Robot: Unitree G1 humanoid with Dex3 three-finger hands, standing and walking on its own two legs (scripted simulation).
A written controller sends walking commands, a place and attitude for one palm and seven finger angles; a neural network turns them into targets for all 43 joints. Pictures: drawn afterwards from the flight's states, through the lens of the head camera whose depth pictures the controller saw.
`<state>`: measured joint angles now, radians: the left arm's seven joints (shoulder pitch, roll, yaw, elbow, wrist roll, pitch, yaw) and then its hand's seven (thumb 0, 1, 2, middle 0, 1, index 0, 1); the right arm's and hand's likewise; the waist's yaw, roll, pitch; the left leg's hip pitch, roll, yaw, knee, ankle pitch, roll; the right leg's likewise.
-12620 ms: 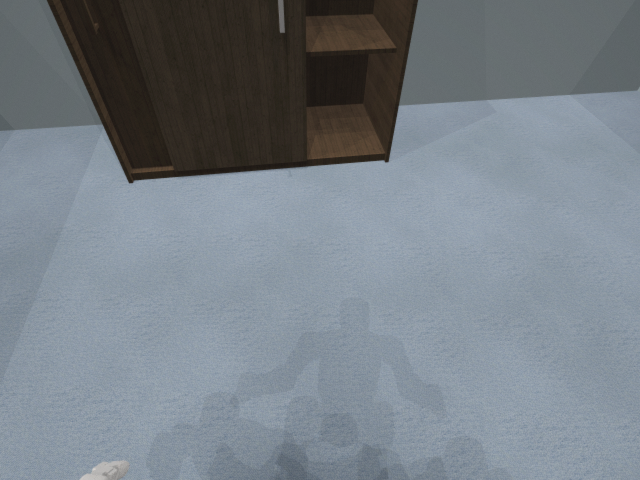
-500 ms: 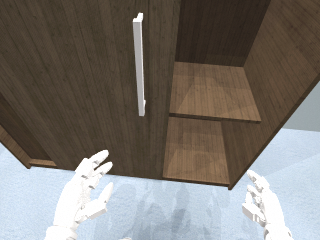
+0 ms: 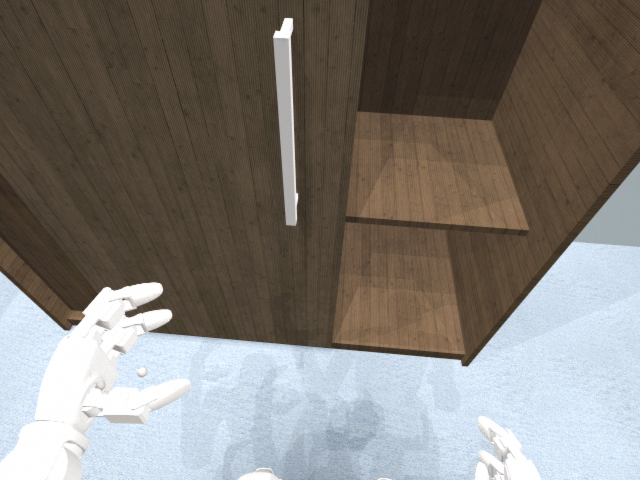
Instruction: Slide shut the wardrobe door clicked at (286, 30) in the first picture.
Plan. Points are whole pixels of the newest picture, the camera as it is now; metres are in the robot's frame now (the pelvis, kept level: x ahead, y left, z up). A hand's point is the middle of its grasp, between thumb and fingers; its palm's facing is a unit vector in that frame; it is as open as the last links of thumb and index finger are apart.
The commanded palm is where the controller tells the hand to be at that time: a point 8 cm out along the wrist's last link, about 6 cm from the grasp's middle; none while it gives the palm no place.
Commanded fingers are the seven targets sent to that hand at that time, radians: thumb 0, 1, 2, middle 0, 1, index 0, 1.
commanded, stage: raise the hand with hooked fingers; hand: left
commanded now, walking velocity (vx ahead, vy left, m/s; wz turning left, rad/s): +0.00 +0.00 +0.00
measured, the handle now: (289, 139) +0.56 +0.07 +0.12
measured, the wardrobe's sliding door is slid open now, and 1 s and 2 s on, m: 0.42 0.42 0.42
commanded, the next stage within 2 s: move the hooked fingers beside the handle in 1.20 s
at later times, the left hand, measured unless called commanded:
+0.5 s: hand (73, 316) +0.26 +0.26 +0.12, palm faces +0.01 -1.00 -0.09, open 13.8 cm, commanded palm +0.23 +0.31 +0.13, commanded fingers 0.00 -0.50 0.30 -0.30 -1.20 -0.30 -1.20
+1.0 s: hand (67, 280) +0.29 +0.27 +0.14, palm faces +0.00 -1.00 -0.08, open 14.0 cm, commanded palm +0.26 +0.32 +0.15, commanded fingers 0.00 -0.50 0.30 -0.30 -1.20 -0.30 -1.20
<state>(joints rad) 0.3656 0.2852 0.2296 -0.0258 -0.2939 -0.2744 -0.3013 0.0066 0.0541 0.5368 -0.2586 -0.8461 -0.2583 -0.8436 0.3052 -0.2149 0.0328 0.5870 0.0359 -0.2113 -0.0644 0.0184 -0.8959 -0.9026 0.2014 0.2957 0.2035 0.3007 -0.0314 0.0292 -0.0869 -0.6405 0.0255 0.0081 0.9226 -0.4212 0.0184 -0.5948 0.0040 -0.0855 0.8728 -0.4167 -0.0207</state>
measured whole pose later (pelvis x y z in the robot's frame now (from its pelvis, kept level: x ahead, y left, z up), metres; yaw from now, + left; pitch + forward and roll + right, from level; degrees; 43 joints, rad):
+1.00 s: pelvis +0.02 +0.00 +0.04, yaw +0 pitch +2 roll -1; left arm 0.01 0.43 0.44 0.29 -0.34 -0.14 -0.51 -0.01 -0.50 0.30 -0.30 -1.20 -0.30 -1.20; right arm 0.28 -0.29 0.04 0.63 0.05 -0.26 -0.09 0.02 -0.90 -0.90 0.20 0.30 0.20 0.30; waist 0.00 0.03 -0.03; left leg -0.35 0.01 0.02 0.63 -0.31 0.02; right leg -0.31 0.00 -0.07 0.59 -0.31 -0.02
